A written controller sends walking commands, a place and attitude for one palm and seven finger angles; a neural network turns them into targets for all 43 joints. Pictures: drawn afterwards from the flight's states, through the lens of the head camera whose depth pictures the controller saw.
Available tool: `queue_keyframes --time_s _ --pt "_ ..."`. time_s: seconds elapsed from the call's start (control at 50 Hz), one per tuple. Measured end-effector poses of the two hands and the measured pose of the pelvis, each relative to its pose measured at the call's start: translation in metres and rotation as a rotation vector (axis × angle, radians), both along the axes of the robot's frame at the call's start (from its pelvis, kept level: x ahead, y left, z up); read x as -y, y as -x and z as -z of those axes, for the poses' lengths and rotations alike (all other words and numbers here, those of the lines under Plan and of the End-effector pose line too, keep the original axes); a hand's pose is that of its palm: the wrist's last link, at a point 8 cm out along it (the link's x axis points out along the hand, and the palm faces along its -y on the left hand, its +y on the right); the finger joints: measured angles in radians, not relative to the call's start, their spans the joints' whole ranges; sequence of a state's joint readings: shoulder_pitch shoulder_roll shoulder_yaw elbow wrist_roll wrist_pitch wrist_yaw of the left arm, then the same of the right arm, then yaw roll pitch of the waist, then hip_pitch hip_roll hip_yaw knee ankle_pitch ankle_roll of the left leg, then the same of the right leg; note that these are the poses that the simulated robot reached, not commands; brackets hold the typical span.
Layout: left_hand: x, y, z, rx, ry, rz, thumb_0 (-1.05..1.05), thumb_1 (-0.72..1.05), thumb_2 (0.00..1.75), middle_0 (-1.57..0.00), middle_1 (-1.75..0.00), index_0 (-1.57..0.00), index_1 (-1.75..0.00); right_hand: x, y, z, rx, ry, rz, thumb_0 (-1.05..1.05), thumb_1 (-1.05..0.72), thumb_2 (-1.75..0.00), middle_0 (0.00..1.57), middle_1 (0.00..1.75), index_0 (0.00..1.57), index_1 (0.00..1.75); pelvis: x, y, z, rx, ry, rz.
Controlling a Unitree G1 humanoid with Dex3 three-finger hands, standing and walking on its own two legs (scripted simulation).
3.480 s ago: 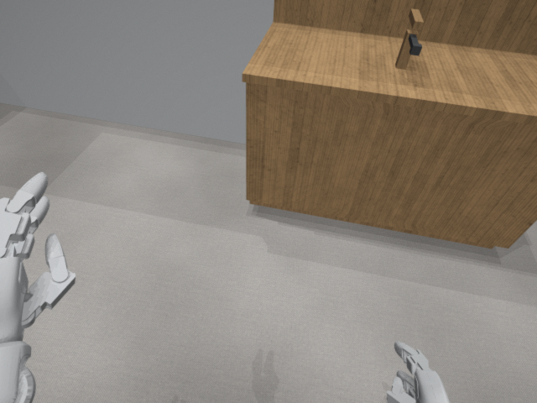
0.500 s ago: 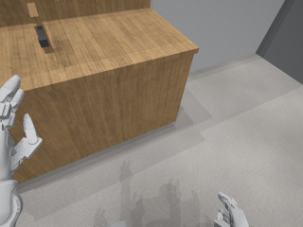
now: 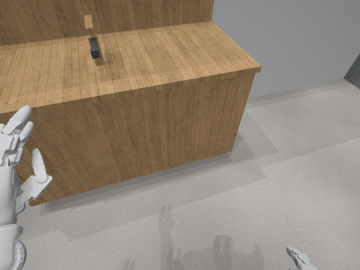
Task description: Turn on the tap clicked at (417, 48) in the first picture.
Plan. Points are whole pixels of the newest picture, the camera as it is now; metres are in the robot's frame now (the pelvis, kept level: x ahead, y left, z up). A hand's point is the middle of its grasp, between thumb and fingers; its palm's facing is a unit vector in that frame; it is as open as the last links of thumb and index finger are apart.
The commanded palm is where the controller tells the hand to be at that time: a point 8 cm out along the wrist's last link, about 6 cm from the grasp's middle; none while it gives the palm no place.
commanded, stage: take the last steps up to it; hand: left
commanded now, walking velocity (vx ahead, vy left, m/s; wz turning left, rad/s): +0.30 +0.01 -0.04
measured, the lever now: (95, 53) +0.80 +0.36 +0.08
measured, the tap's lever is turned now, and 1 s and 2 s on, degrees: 0 0 0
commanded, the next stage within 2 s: none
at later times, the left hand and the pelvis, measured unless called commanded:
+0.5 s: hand (58, 163) +0.25 +0.23 +0.17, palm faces +0.42 -0.80 -0.43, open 7.5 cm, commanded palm +0.19 +0.27 +0.17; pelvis +0.03 -0.01 -0.02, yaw -1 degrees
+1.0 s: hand (66, 116) +0.36 +0.25 +0.18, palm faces +0.40 -0.83 -0.39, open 7.5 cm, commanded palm +0.30 +0.29 +0.17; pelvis +0.13 +0.02 +0.00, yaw -1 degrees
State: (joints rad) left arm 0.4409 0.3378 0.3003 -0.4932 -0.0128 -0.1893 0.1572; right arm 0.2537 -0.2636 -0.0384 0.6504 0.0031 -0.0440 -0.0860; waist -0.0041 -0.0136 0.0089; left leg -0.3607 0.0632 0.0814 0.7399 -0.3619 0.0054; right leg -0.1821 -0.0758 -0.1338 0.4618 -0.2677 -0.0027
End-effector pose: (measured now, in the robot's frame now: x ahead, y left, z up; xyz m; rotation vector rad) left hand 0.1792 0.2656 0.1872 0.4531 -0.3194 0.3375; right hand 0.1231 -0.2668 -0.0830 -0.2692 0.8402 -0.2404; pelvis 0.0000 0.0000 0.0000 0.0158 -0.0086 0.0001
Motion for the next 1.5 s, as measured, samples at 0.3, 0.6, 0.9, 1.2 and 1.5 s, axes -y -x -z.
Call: queue_keyframes --time_s 0.3,0.6,0.9,1.2,1.5 --pt "-0.023 -0.008 0.005 0.0 -0.004 -0.014 0.02 0.89 0.9 -0.2 -0.3 -0.2 -0.3 -0.074 -0.018 0.005 0.091 -0.156 -0.039 0.01 -0.91 -0.9 0.2 0.3 0.21 0.3 -0.016 -0.008 0.002 0.013 0.027 0.026" --pt "0.001 -0.047 0.009 -0.052 -0.037 -0.043 0.02 0.89 0.9 -0.21 -0.3 -0.21 -0.3 -0.016 -0.06 0.017 0.006 -0.094 -0.04 0.02 -0.91 -0.9 0.2 0.3 0.21 0.3 0.008 -0.045 0.005 0.001 0.002 0.01" --pt "-0.041 -0.118 0.004 0.062 -0.032 -0.03 0.02 0.89 0.9 -0.21 -0.3 -0.21 -0.3 -0.046 -0.132 -0.006 0.097 -0.036 -0.002 0.01 -0.91 -0.9 0.19 0.3 0.2 0.29 -0.021 -0.112 0.009 0.009 0.025 0.011" --pt "0.004 -0.179 0.003 -0.022 -0.109 -0.037 0.02 0.89 0.9 -0.21 -0.3 -0.21 -0.3 -0.053 -0.204 0.041 0.014 -0.195 -0.097 0.01 -0.91 -0.9 0.2 0.3 0.21 0.3 0.01 -0.177 0.018 0.019 0.024 -0.006" --pt "-0.024 -0.237 0.003 0.046 -0.04 -0.026 0.02 0.88 0.9 -0.21 -0.3 -0.21 -0.3 -0.01 -0.275 -0.007 0.055 0.051 -0.034 0.01 -0.91 -0.9 0.19 0.3 0.2 0.29 -0.013 -0.251 0.013 0.013 0.03 -0.009"
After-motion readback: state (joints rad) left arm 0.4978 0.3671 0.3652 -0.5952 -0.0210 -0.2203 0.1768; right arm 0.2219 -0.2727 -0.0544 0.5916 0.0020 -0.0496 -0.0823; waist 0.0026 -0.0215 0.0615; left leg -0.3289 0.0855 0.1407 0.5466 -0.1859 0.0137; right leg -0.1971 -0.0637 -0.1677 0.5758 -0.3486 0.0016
